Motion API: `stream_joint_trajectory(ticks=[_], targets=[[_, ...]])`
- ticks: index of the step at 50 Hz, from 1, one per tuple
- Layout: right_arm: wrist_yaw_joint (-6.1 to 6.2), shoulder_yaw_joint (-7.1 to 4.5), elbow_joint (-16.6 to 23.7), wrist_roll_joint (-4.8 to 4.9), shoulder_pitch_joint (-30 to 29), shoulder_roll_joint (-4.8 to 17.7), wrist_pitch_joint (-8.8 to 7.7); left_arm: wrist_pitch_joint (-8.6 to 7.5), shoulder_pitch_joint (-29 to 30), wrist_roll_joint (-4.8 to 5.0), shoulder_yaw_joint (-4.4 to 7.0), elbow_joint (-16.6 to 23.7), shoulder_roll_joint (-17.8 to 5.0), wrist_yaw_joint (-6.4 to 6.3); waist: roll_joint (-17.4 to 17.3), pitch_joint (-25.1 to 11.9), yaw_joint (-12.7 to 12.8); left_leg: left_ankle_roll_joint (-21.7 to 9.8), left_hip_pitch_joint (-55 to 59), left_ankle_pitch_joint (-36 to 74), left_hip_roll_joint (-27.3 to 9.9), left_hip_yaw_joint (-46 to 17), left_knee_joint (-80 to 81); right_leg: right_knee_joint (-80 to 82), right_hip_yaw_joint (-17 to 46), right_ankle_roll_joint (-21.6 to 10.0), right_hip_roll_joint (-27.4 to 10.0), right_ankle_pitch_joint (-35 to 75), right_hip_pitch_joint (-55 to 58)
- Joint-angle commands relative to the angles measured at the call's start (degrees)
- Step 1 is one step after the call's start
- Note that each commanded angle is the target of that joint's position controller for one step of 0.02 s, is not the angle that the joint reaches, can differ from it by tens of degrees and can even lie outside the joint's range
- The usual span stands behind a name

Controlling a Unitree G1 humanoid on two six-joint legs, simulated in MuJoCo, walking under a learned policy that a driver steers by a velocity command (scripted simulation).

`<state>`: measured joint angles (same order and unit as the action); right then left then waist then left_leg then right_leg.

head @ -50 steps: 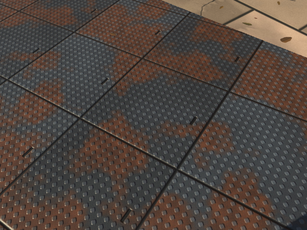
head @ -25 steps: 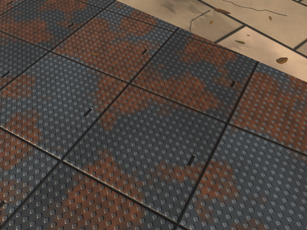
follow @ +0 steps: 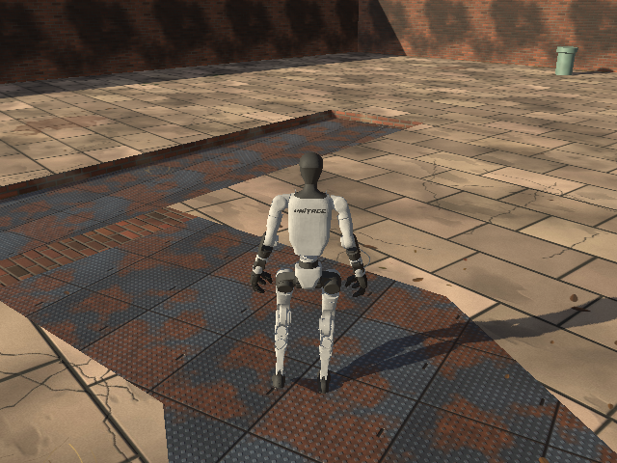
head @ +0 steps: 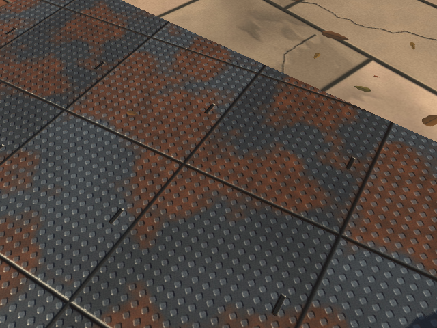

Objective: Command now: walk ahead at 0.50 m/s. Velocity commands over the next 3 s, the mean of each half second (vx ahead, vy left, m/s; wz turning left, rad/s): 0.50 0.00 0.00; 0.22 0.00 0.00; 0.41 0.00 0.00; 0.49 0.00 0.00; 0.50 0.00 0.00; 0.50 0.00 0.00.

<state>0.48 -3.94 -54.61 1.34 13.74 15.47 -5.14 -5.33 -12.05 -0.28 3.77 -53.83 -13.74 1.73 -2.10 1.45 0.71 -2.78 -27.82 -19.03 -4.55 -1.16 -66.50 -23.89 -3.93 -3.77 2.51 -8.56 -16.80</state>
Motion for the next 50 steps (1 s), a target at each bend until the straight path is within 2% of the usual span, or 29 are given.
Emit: stream_joint_trajectory(ticks=[1, 4, 9, 13, 16, 18, 19, 20, 21, 22, 23, 24, 25, 27, 29, 33, 37, 39, 40, 41, 42, 43, 44, 45, 46, 47, 48, 49, 50], targets=[[0.43, -1.06, 2.50, -0.23, 2.35, 2.96, 0.69, -1.20, -0.32, 0.01, 1.07, 2.04, -6.51, -0.33, 5.97, -2.71, -1.78, 0.44, -7.44, 4.53, -4.87, -2.66, 3.62, 15.68, 16.61, -9.91, -15.86, 4.57, 6.70], [0.47, -1.21, 4.64, -1.06, -3.82, 3.21, 0.96, -1.02, -3.31, 0.13, 1.42, 0.97, -8.36, -1.41, 4.45, -0.41, -0.57, 2.20, -12.85, 13.05, -4.99, -2.23, 12.80, 17.34, 13.58, -9.78, -15.67, 8.76, 8.17], [-0.54, -0.42, 7.10, -0.73, -12.88, 1.54, 0.43, -0.48, -7.55, 0.76, 1.21, -0.50, -8.55, -2.08, 5.10, 1.51, 2.18, 2.41, -10.71, 25.36, -2.25, 0.60, 28.41, 17.92, 7.62, -7.23, -12.94, 9.63, 10.03], [-1.78, 0.20, 9.42, -0.22, -19.11, 1.55, 0.00, 0.49, -11.73, 1.08, 1.39, -2.57, -8.94, -2.20, 5.14, 3.59, 4.21, 1.70, -12.15, 23.60, -0.79, 1.28, 34.64, 15.51, 7.38, -7.19, -15.34, 10.45, 17.17], [-2.78, 0.08, 10.62, -0.01, -19.63, 2.84, -0.55, 1.39, -11.89, 1.32, 1.91, -3.27, -9.89, -2.54, 6.26, 3.28, 2.86, -0.26, -10.40, 17.83, 0.26, 1.46, 37.35, 11.51, 7.95, -6.17, -17.87, 16.95, 22.14], [-2.81, -1.12, 9.09, -0.19, -12.85, 5.47, -0.78, 1.86, -9.51, 1.42, 2.22, -2.76, -10.88, -2.67, 7.90, -1.21, -1.51, -2.22, 0.96, 14.91, 3.47, 4.07, 38.53, 3.92, 6.54, -4.65, -17.02, 33.51, 22.46], [-2.49, -2.53, 6.12, -0.39, -3.53, 7.96, -0.75, 2.12, -8.57, 1.36, 1.80, -2.40, -9.83, -2.68, 7.07, -6.67, -5.90, -3.94, 13.82, 16.39, 4.78, 5.01, 39.08, -6.38, 4.30, -3.11, -14.11, 38.38, 19.29], [-1.91, -3.76, 3.72, -1.21, 7.42, 12.01, -0.67, 2.09, -8.77, 0.48, 0.92, -1.05, -8.07, -2.72, 1.93, -15.10, -9.40, -7.57, 32.50, 17.97, -4.50, -5.42, 36.70, -23.59, 2.00, -1.13, -10.82, 24.54, 6.96], [-2.05, -4.55, 2.16, -1.17, 11.47, 16.11, -0.38, 0.71, -15.95, 0.32, -1.40, -0.66, -0.05, -1.97, -13.53, -23.06, -5.67, -17.28, 52.29, 7.14, -17.89, -33.41, 42.90, -44.54, 2.69, 2.68, 0.38, -14.40, -16.45], [-2.01, -2.89, 2.45, -0.71, 11.19, 10.56, -0.23, -0.78, -12.56, 1.60, -0.31, -1.28, -5.21, -1.59, -10.16, -23.31, -7.54, -16.34, 52.05, 0.68, -17.57, -39.64, 48.31, -52.07, 10.68, 1.88, -0.97, -24.24, -23.32], [-1.77, -2.11, 3.36, -0.58, 5.87, 8.15, -0.38, -1.69, -6.92, 2.99, 0.62, 0.59, -8.60, -1.41, -7.77, -14.33, -7.01, -13.47, 44.77, 2.01, -15.66, -30.86, 49.12, -53.57, 10.02, 0.88, -4.08, -20.51, -27.76], [-1.66, -1.50, 4.76, -1.14, 0.63, 6.75, -0.47, -1.89, -3.68, 2.95, 0.63, 1.19, -8.60, -1.84, -2.76, -9.08, -5.21, -12.07, 35.27, 12.73, -13.80, -23.37, 50.05, -51.31, 8.24, 0.99, -6.87, -15.56, -25.64], [-1.87, -0.99, 5.16, -1.78, -2.88, 5.12, -0.64, -1.51, -2.49, 1.91, 1.07, 1.10, -8.18, -2.34, -0.32, -5.16, -3.16, -11.33, 26.73, 24.92, -11.82, -17.25, 50.85, -47.75, 7.45, 1.64, -8.33, -13.18, -22.35], [-2.24, -0.37, 4.42, -2.60, -4.01, 3.33, -1.02, 0.25, -6.03, 1.16, 1.23, 0.17, -5.83, -2.80, -1.44, -4.89, 0.38, -10.63, 18.98, 39.85, -9.66, -10.16, 51.76, -43.61, 7.67, 2.31, -9.56, -12.28, -14.33], [-1.86, -0.38, 3.28, -2.56, -3.75, 4.33, -1.21, 1.49, -6.89, 0.85, 1.00, 0.06, -3.84, -3.14, -1.58, -4.43, 1.91, -11.36, 15.36, 47.77, -8.85, -5.72, 52.66, -38.37, 6.72, 3.44, -9.20, -10.41, -12.28], [-0.38, -0.55, 2.28, -2.27, -4.23, 6.34, -0.19, 2.19, -0.45, 0.08, 0.24, 1.92, -2.83, -2.96, -2.41, -5.33, 1.10, -9.31, 13.99, 50.03, -5.53, 1.18, 52.70, -20.50, 4.80, 4.42, -8.06, 2.72, -8.36], [-0.08, -0.35, -0.07, -1.85, -1.44, 6.68, 0.86, 2.67, 4.81, 0.40, 0.32, 2.82, -4.32, -2.61, -2.62, -5.39, -1.17, -8.62, 17.90, 43.28, -6.25, 0.38, 51.63, -11.88, 4.86, 4.14, -6.40, 7.55, -5.98], [0.04, -0.25, -0.81, -1.45, -1.70, 6.54, 1.43, 2.65, 6.07, 0.06, 0.53, 3.16, -5.16, -2.47, -2.64, -4.56, -1.01, -8.03, 19.31, 39.47, -6.99, -1.06, 49.04, -8.69, 4.96, 3.12, -5.90, 5.35, -5.13], [0.18, -0.12, -0.96, -1.01, -2.54, 6.24, 1.73, 2.52, 5.18, -0.25, 0.66, 2.78, -5.29, -2.37, -2.18, -4.54, 0.14, -6.99, 19.23, 36.45, -6.46, -1.23, 46.73, -5.09, 4.49, 2.33, -5.41, 6.95, -2.68], [0.23, 0.13, -1.38, -0.77, -1.75, 5.48, 1.89, 2.35, 3.59, -0.65, 1.01, 2.02, -6.19, -2.40, -0.90, -4.91, 1.00, -5.02, 18.87, 32.02, -4.59, -1.27, 43.96, -0.30, 4.63, 1.30, -5.22, 12.96, 1.47], [0.31, 0.45, -1.64, -1.65, 0.87, 4.35, 1.73, 2.22, 2.07, -1.00, 1.75, 1.53, -9.34, -2.73, 2.68, -6.73, 0.06, -2.28, 17.04, 25.55, -1.36, 0.08, 40.08, -0.34, 8.41, -0.08, -9.10, 30.96, 7.65], [0.27, 0.80, -2.91, -2.56, 7.70, 2.45, 1.46, 2.61, 2.24, -0.79, 1.93, 1.61, -11.28, -3.07, 8.42, -10.38, -4.21, 0.11, 10.63, 8.62, 2.69, 2.08, 37.14, -4.05, 12.93, -4.43, -14.11, 36.22, 16.58], [0.67, 1.42, -3.24, -2.08, 7.85, 0.39, 1.86, 3.39, 0.52, 0.17, 1.53, 0.28, -8.27, -2.99, 12.95, -11.97, -2.88, 1.53, 6.48, -3.47, 4.48, 3.88, 34.03, -2.89, 17.24, -8.56, -16.51, 21.68, 18.48], [0.80, 0.99, -1.92, -1.34, 3.76, 2.55, 2.32, 4.10, -2.32, 1.49, 2.07, -0.53, -8.94, -2.86, 12.93, -10.28, -0.47, 1.58, 2.17, -8.58, 5.99, 5.15, 30.16, 1.09, 22.26, -9.93, -17.42, 1.29, 17.99], [0.87, 0.70, -0.68, -0.50, 0.16, 3.64, 2.74, 4.41, -4.58, 1.54, 2.49, -1.03, -10.55, -2.91, 13.06, -8.56, 1.33, 1.12, -1.78, -11.13, 6.43, 5.46, 25.50, 6.05, 27.92, -10.59, -19.38, -16.53, 16.62], [0.81, 0.46, 0.11, -0.16, -2.25, 4.19, 3.05, 4.01, -4.87, 0.82, 2.61, -0.64, -11.18, -3.07, 13.57, -6.42, 2.39, 0.55, -4.39, -13.01, 5.59, 3.65, 19.71, 10.28, 32.80, -11.30, -21.40, -27.35, 13.90], [0.61, 0.07, 0.72, -0.09, -3.54, 5.22, 3.17, 3.10, -3.63, 0.11, 2.76, -0.05, -11.45, -3.30, 14.26, -4.44, 2.58, 0.04, -6.62, -14.61, 3.68, 1.00, 13.10, 13.18, 35.73, -11.87, -23.14, -31.38, 10.69], [0.44, -0.39, 0.76, -0.13, -3.74, 5.88, 3.03, 2.20, -1.38, -0.10, 2.63, 0.68, -10.90, -3.48, 13.18, -3.69, 1.49, -0.63, -7.15, -13.79, 1.94, -0.52, 9.55, 14.31, 34.91, -11.02, -22.92, -30.66, 7.89], [0.31, -0.62, 0.41, -0.29, -2.68, 5.57, 2.66, 1.62, 1.14, 0.21, 2.50, 1.36, -10.26, -3.51, 12.03, -3.88, -0.13, -1.18, -6.08, -11.36, 0.72, -0.88, 9.74, 14.59, 32.11, -9.69, -21.96, -28.60, 5.67]])
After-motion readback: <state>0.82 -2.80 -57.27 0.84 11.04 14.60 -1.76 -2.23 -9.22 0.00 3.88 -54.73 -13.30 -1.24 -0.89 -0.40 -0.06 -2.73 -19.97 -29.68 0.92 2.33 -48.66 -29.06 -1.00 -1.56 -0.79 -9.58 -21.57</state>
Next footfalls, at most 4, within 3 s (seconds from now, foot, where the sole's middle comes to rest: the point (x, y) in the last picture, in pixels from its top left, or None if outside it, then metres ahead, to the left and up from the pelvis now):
0.40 left None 0.40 0.16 -0.78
0.84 right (261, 303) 0.56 -0.07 -0.78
1.18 left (177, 305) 0.55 0.19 -0.78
1.66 right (253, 211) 0.89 -0.06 -0.78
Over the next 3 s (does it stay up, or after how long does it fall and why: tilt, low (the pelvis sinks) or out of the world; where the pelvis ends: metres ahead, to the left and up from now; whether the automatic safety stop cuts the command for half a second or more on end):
stays up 1.48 0.03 0.01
